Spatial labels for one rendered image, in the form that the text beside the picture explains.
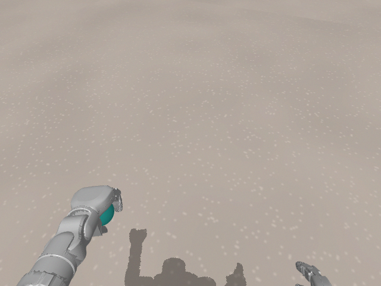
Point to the right robot hand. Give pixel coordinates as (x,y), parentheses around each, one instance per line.
(312,274)

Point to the left robot hand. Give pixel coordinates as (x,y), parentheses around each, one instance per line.
(98,198)

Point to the left robot arm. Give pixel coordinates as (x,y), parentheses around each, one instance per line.
(64,252)

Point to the ball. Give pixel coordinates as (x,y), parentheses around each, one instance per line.
(107,215)

